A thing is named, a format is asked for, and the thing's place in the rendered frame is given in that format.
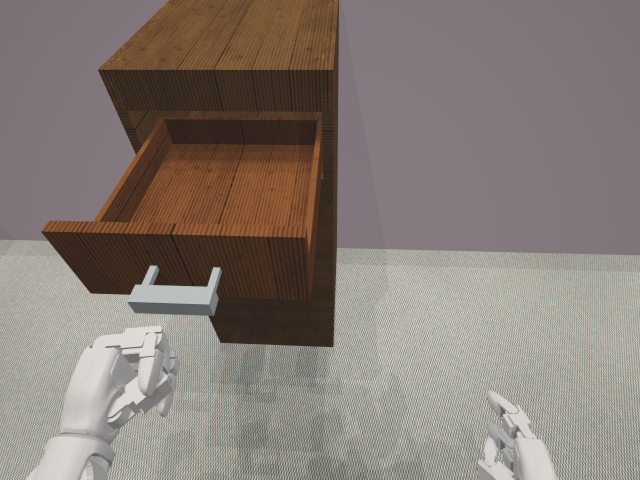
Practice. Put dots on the handle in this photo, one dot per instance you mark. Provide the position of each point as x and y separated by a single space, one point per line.
176 300

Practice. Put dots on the robot left hand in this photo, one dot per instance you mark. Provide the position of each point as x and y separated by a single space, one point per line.
137 361

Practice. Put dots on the left robot forearm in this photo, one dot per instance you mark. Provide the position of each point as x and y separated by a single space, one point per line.
74 457

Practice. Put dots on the cabinet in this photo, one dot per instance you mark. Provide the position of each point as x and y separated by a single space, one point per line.
244 58

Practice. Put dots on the robot right hand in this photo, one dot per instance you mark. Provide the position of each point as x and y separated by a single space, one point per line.
525 457

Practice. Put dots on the drawer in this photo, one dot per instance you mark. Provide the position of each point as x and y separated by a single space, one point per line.
239 193

